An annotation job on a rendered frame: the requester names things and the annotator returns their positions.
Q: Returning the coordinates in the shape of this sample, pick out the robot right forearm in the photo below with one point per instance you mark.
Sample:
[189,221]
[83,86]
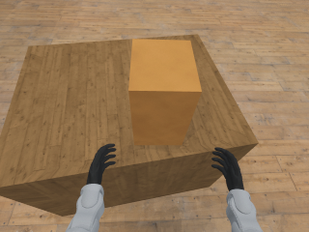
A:
[241,212]

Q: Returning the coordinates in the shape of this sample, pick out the robot right hand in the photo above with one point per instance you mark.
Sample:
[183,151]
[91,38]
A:
[230,169]

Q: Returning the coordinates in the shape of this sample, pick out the robot left hand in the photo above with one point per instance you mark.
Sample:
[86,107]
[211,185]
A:
[99,163]

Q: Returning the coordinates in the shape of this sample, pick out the carton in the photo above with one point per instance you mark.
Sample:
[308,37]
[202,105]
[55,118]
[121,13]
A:
[164,89]

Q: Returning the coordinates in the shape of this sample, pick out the pedestal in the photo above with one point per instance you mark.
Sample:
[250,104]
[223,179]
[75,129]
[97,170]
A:
[70,99]

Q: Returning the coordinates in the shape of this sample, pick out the robot left forearm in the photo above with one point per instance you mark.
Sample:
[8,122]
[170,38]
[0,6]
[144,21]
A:
[89,209]

